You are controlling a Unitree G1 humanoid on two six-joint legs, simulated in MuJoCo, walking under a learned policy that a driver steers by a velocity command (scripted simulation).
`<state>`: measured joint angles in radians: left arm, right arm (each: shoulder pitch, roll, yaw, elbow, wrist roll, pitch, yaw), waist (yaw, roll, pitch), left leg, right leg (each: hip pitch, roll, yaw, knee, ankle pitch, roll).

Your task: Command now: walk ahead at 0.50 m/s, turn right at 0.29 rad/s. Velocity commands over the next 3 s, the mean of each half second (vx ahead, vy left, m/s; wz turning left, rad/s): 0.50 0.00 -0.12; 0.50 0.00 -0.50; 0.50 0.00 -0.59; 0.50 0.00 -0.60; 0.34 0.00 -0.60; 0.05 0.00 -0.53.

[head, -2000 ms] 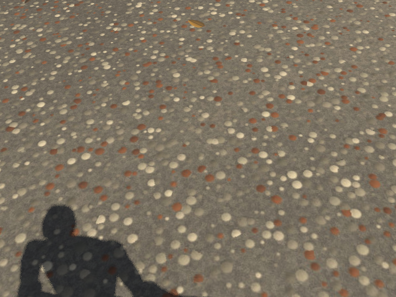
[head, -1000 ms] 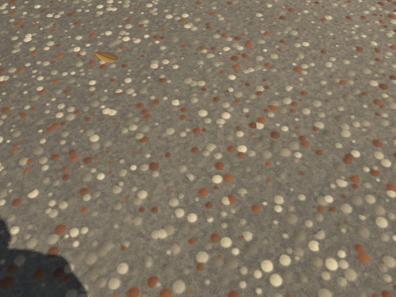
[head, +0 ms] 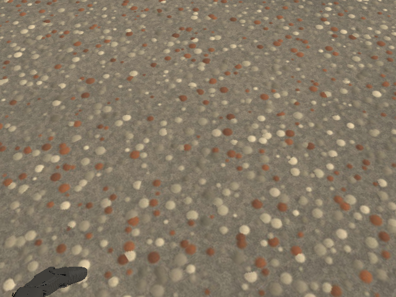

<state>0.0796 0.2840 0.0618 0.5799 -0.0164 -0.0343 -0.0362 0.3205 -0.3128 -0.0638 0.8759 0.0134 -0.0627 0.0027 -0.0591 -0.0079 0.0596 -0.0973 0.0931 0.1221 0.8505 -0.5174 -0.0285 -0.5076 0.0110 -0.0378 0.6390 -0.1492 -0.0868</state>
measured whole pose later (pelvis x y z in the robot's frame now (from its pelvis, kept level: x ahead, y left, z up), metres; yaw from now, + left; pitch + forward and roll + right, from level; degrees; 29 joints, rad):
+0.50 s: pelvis +0.28 +0.04 +0.00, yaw -2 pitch +3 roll -1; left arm 0.42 0.29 0.07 0.84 -0.01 -0.04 0.01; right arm 0.02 -0.26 -0.03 0.74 0.00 -0.10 0.04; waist 0.07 0.01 0.02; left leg -0.50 0.03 0.02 0.53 -0.08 0.03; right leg -0.02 0.00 0.01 0.52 -0.47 -0.01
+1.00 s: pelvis +0.54 -0.02 +0.00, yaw -18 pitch +1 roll +3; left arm 0.11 0.28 0.07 0.66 -0.02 -0.01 -0.04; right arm 0.28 -0.30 -0.09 0.89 0.03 -0.04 -0.01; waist -0.04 -0.01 0.04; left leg 0.05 0.10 0.29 0.49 -0.46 -0.07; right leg -0.51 -0.04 -0.05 0.61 -0.12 -0.10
